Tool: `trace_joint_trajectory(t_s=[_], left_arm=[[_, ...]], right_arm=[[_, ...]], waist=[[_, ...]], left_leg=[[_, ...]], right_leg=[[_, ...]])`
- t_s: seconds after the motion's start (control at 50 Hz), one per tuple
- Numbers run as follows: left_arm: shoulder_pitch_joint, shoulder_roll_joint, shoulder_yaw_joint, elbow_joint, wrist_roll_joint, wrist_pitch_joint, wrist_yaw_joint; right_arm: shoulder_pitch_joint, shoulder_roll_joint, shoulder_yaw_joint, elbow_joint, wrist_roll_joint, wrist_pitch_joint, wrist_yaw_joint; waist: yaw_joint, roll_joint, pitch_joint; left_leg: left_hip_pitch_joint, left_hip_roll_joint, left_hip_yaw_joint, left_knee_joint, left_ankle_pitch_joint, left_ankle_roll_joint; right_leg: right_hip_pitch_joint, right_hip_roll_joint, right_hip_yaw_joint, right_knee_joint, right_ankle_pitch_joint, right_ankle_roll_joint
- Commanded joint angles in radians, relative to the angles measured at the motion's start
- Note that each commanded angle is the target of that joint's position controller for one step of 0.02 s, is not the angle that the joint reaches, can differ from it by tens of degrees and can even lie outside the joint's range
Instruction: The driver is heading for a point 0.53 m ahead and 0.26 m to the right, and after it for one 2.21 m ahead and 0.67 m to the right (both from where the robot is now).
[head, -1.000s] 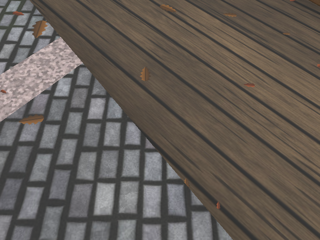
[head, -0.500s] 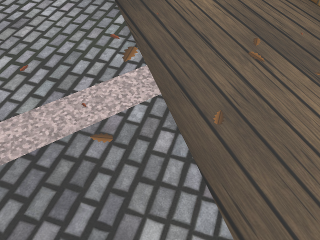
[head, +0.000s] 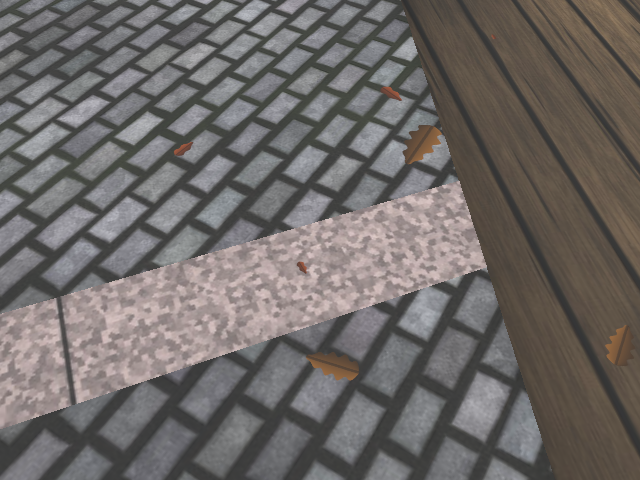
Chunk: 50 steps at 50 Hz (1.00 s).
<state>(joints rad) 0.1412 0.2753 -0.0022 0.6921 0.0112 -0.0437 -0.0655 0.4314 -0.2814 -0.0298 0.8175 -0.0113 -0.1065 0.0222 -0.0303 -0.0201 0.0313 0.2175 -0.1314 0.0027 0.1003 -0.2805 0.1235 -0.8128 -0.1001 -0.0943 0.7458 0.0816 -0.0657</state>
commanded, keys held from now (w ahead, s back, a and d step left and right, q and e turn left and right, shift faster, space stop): w+e+shift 0.44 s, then e+shift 0.32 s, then q+shift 0.24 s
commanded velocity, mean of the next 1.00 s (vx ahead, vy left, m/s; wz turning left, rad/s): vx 0.65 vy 0.00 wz -0.66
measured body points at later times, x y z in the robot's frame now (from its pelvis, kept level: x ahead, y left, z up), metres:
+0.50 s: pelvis +0.49 -0.04 +0.01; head +0.53 -0.06 +0.45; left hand +0.54 +0.25 -0.11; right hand +0.71 -0.30 -0.03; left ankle +0.76 +0.05 -0.68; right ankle +0.30 -0.05 -0.72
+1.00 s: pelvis +0.74 -0.12 +0.00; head +0.76 -0.15 +0.45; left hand +1.06 -0.12 -0.06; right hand +0.57 -0.32 -0.14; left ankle +0.77 +0.03 -0.69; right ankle +0.76 -0.25 -0.72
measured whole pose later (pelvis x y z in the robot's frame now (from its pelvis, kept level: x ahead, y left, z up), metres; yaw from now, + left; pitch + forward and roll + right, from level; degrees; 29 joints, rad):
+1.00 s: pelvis +0.74 -0.12 +0.00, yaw -41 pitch +0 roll +2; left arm 0.01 0.22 -0.02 0.62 0.03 0.00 -0.02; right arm 0.38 -0.27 -0.02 0.81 0.01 -0.01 0.00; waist -0.09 0.01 0.07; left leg -0.25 0.03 0.08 0.81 -0.55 -0.01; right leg -0.45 0.01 0.00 0.59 -0.14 -0.06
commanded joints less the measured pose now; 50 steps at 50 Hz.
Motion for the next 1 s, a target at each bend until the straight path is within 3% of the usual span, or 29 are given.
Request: trace_joint_trajectory(t_s=[0.02,0.08,0.1,0.12,0.14,0.16,0.18,0.2,0.22,0.28,0.32,0.44,0.5,0.52,0.54,0.56,0.58,0.6,0.62,0.64,0.66,0.68,0.76,0.82,0.92,0.94,0.96,0.98,1.0], left_arm=[[-0.040,0.069,0.016,-0.042,-0.017,-0.015,-0.006],[0.265,0.170,0.055,0.062,-0.012,0.000,0.016],[0.494,0.208,0.077,0.133,-0.011,0.005,0.023],[0.659,0.244,0.105,0.177,-0.013,0.013,0.036],[0.558,0.248,0.105,0.199,-0.006,0.026,0.040],[0.396,0.269,0.110,0.134,0.010,0.024,0.045],[0.323,0.194,0.107,0.088,0.007,0.020,0.048],[0.300,0.141,0.094,0.106,-0.001,0.019,0.047],[0.295,0.139,0.089,0.115,-0.003,0.008,0.047],[0.282,0.140,0.079,0.125,-0.005,-0.032,0.049],[0.296,0.164,0.089,0.119,-0.007,-0.045,0.049],[0.391,0.189,0.114,0.134,-0.021,-0.034,0.050],[0.373,0.215,0.127,0.135,-0.019,-0.021,0.068],[0.334,0.244,0.135,0.126,-0.019,-0.025,0.069],[0.254,0.241,0.138,0.099,-0.029,-0.032,0.066],[0.252,0.107,0.108,0.062,-0.039,-0.037,0.071],[0.394,0.065,0.088,0.004,-0.094,-0.025,0.090],[0.349,0.166,0.098,0.031,-0.040,0.000,0.102],[0.224,0.188,0.110,0.020,-0.017,0.010,0.090],[0.179,0.168,0.109,0.011,-0.004,0.021,0.076],[0.087,0.154,0.108,-0.009,0.017,0.041,0.052],[0.157,0.111,0.101,-0.021,0.010,0.064,0.038],[0.081,0.073,0.080,-0.099,0.033,0.098,0.022],[0.077,0.044,0.056,-0.108,0.022,0.086,0.005],[0.081,0.042,0.035,-0.072,0.031,0.046,0.023],[0.104,0.079,0.035,-0.062,0.047,0.026,0.033],[0.130,0.132,0.034,-0.090,0.060,0.015,0.047],[0.120,0.152,0.046,-0.093,0.005,0.028,0.070],[0.102,0.162,0.056,-0.090,-0.015,0.042,0.082]], right_arm=[[-0.046,-0.180,-0.036,-0.040,-0.005,-0.034,-0.019],[-0.108,-0.229,-0.059,-0.044,-0.054,0.011,-0.055],[-0.175,-0.239,-0.064,-0.058,-0.063,0.030,-0.064],[-0.264,-0.229,-0.064,-0.066,-0.053,0.034,-0.061],[-0.251,0.000,-0.004,-0.131,-0.057,0.002,-0.033],[-0.105,-0.003,0.019,-0.195,-0.005,-0.016,-0.018],[-0.167,-0.097,0.021,-0.175,-0.033,-0.034,-0.016],[-0.244,-0.132,0.014,-0.179,-0.042,-0.037,-0.010],[-0.269,-0.113,0.024,-0.199,-0.058,-0.027,-0.012],[-0.283,-0.065,0.048,-0.212,-0.078,0.042,-0.014],[-0.410,-0.066,0.059,-0.273,-0.061,0.042,-0.008],[-0.596,-0.039,0.070,-0.339,-0.021,0.028,-0.002],[-0.495,-0.083,0.049,-0.315,-0.032,0.009,-0.025],[-0.377,-0.125,0.031,-0.289,-0.025,-0.002,-0.039],[-0.180,-0.177,0.009,-0.236,-0.026,-0.015,-0.051],[-0.001,-0.235,-0.010,-0.194,-0.050,-0.022,-0.060],[0.020,-0.286,-0.033,-0.196,-0.060,-0.009,-0.041],[-0.050,-0.215,-0.041,-0.219,-0.036,0.010,-0.039],[-0.118,-0.101,-0.009,-0.228,-0.028,0.016,-0.043],[-0.148,-0.052,0.005,-0.206,-0.032,0.024,-0.045],[-0.125,-0.057,0.004,-0.173,-0.028,0.033,-0.056],[-0.130,-0.078,-0.002,-0.165,-0.023,0.028,-0.058],[-0.203,-0.098,-0.016,-0.152,0.003,0.016,-0.046],[-0.228,-0.123,-0.024,-0.130,-0.005,0.006,-0.034],[-0.152,-0.137,-0.022,-0.089,0.018,0.044,-0.016],[-0.083,-0.115,-0.013,-0.077,0.015,0.054,-0.013],[0.022,-0.041,0.007,-0.098,0.016,0.067,-0.012],[0.083,-0.071,-0.001,-0.070,0.039,0.108,-0.026],[0.032,-0.137,-0.023,-0.071,0.030,0.128,-0.031]], waist=[[0.042,0.090,0.046],[0.207,0.149,-0.126],[0.322,0.129,-0.190],[0.426,0.036,-0.187],[0.216,-0.327,-0.086],[0.091,-0.369,-0.298],[0.111,-0.079,-0.227],[0.077,0.105,-0.107],[0.037,0.133,-0.044],[-0.022,0.133,0.064],[0.017,0.092,0.108],[0.159,-0.020,0.026],[0.119,-0.036,-0.050],[0.049,-0.062,-0.114],[-0.060,-0.064,-0.202],[-0.088,0.080,-0.342],[-0.021,0.369,-0.595],[-0.037,0.204,-0.609],[-0.051,0.143,-0.454],[-0.031,0.111,-0.318],[-0.041,0.100,-0.211],[0.005,0.199,-0.177],[0.070,0.150,-0.080],[0.096,0.170,-0.093],[0.094,0.085,-0.092],[0.092,-0.010,-0.141],[0.074,-0.210,-0.286],[0.092,-0.222,-0.425],[0.095,-0.153,-0.344]], left_leg=[[-0.184,0.260,0.107,-0.036,1.080,-0.048],[-0.062,0.300,0.125,0.378,1.537,-0.093],[-0.118,0.293,0.128,0.708,1.545,-0.095],[-0.285,0.168,0.164,1.218,1.157,-0.095],[-0.832,-0.032,0.062,1.601,-0.175,-0.121],[-1.064,-0.019,-0.137,1.711,-0.207,-0.130],[-1.050,0.061,-0.165,1.593,-0.070,-0.090],[-0.982,0.114,-0.153,1.458,0.005,-0.077],[-0.937,0.143,-0.145,1.368,0.001,-0.086],[-0.844,0.215,-0.089,1.181,-0.027,-0.139],[-0.825,0.236,-0.040,0.959,0.089,-0.169],[-0.746,0.147,0.014,0.521,0.392,-0.158],[-0.541,0.055,0.007,0.361,0.335,-0.134],[-0.398,0.068,-0.024,0.324,0.369,-0.126],[-0.176,0.153,-0.082,0.315,0.452,-0.107],[0.103,0.411,-0.230,0.434,0.712,-0.076],[0.403,0.766,-0.633,0.509,1.111,0.095],[0.287,0.674,-0.576,0.486,0.988,0.102],[0.137,0.574,-0.393,0.444,0.912,0.059],[0.017,0.509,-0.289,0.405,0.829,0.026],[-0.099,0.431,-0.195,0.341,0.797,-0.008],[-0.171,0.474,-0.177,0.334,0.863,0.028],[-0.385,0.476,-0.026,0.234,0.760,0.022],[-0.549,0.368,0.110,0.248,0.739,-0.017],[-0.488,0.331,0.071,0.399,0.609,-0.047],[-0.515,0.263,0.089,0.511,0.441,-0.080],[-0.635,0.184,0.107,0.741,-0.221,-0.121],[-0.613,0.116,-0.013,0.908,-0.455,-0.117],[-0.671,0.118,-0.038,1.029,-0.415,-0.118]], right_leg=[[0.297,0.106,-0.048,-0.086,0.105,-0.055],[0.559,0.235,-0.090,-0.051,-0.095,-0.094],[0.734,0.230,-0.052,-0.089,-0.127,-0.121],[0.882,0.181,0.054,-0.183,-0.201,-0.178],[1.068,0.039,0.368,-0.066,0.004,-0.246],[1.222,-0.134,0.933,-0.370,-0.397,-0.440],[1.090,-0.149,0.992,-0.527,-0.629,-0.389],[0.879,-0.108,0.882,-0.555,-0.667,-0.317],[0.734,-0.079,0.803,-0.555,-0.570,-0.295],[0.435,0.043,0.580,-0.586,-0.437,-0.265],[0.359,0.073,0.527,-0.636,-0.293,-0.270],[0.636,0.100,0.486,-0.527,0.189,-0.161],[0.740,0.136,0.483,-0.284,0.542,-0.069],[0.729,0.147,0.496,-0.121,0.556,-0.034],[0.633,0.184,0.485,0.096,0.427,-0.006],[0.453,0.235,0.376,0.394,-0.296,0.004],[0.182,0.308,0.256,0.731,-0.806,0.048],[0.149,0.186,0.227,0.766,-0.644,0.040],[0.128,0.154,0.204,0.683,-0.543,0.050],[0.098,0.127,0.186,0.629,-0.507,0.061],[0.116,0.104,0.168,0.580,-0.492,0.060],[0.132,0.098,0.170,0.591,-0.497,0.076],[0.179,0.054,0.129,0.355,-0.371,0.065],[0.455,0.116,0.082,0.055,-0.160,0.028],[0.663,0.143,0.105,-0.271,-0.059,-0.018],[0.792,0.051,0.145,-0.312,0.253,-0.033],[0.999,-0.297,0.413,-0.229,0.825,-0.121],[0.969,-0.354,0.462,-0.225,0.788,-0.251],[0.898,-0.309,0.412,-0.269,0.624,-0.254]])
